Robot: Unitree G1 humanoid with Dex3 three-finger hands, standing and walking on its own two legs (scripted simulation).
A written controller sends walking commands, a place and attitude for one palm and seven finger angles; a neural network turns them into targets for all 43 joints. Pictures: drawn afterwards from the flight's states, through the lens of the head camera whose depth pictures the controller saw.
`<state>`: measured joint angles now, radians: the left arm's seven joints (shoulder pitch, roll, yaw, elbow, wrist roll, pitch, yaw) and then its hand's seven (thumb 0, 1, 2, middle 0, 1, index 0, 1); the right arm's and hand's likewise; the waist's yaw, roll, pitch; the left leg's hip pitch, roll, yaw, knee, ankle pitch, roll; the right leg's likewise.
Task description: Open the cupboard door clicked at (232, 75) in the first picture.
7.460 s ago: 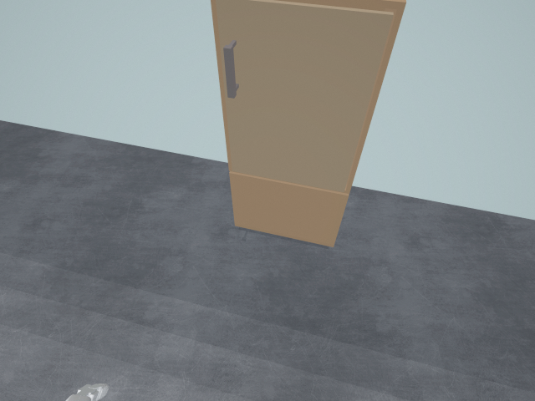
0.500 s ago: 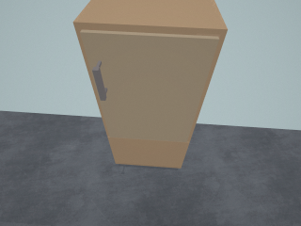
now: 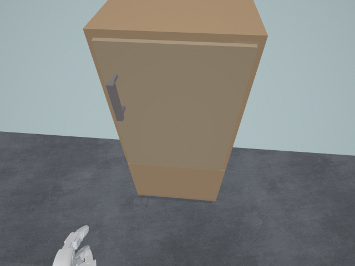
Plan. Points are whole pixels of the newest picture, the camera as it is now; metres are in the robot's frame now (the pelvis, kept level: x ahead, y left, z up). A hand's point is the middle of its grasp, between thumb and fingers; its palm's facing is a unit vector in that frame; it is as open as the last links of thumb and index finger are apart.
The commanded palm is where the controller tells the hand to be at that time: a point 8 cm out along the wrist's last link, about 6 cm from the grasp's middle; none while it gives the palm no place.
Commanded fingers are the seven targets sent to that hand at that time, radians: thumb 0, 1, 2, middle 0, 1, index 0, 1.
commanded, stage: raise the hand with hooked fingers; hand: left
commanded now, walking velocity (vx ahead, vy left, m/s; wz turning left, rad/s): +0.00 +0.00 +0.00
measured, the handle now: (117, 98) +0.57 +0.22 +0.04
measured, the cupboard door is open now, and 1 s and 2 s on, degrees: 0 0 0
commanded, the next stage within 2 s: move the hooked fingers beside the handle in 1.98 s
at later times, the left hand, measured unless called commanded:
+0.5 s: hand (84, 248) +0.16 +0.21 -0.02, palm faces -0.04 -1.00 -0.05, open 9.8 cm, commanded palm +0.14 +0.27 -0.02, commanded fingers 0.00 0.15 0.58 -0.25 -0.78 -0.25 -0.78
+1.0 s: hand (62, 220) +0.21 +0.26 +0.02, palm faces -0.01 -1.00 -0.06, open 12.7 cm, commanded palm +0.18 +0.31 +0.02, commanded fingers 0.00 -0.43 0.33 -0.29 -1.15 -0.29 -1.15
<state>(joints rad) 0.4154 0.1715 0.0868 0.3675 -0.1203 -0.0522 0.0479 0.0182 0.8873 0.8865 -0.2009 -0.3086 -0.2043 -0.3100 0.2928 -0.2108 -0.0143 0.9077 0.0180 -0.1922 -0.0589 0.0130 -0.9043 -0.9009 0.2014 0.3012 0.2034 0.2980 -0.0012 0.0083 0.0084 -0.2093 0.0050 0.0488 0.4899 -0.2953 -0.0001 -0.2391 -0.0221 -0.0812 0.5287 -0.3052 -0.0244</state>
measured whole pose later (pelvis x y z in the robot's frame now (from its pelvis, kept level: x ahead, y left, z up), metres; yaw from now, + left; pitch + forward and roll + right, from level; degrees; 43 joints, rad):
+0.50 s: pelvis -0.05 +0.00 -0.08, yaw +1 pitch +11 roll -2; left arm 0.30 0.27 0.26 0.08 -0.32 -0.39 -0.43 0.01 0.38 0.67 -0.23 -0.63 -0.24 -0.63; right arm 0.21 -0.22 0.02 0.57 0.03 -0.25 -0.06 0.02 -0.90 -0.90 0.20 0.30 0.20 0.30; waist 0.02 0.01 -0.09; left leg -0.81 0.04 -0.02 1.12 -0.50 -0.01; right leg -0.79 -0.01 -0.13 1.07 -0.47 -0.05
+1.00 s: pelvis -0.04 +0.02 -0.05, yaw +0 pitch +8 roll -2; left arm 0.18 0.34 0.33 0.19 -0.34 -0.32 -0.42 0.00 -0.21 0.42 -0.28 -1.01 -0.28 -1.01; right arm 0.27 -0.28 0.03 0.57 0.04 -0.27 -0.08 0.02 -0.90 -0.90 0.20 0.30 0.20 0.30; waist -0.01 0.01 -0.08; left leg -0.65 0.02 0.02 0.95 -0.44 0.03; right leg -0.63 -0.02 -0.09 0.89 -0.40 -0.01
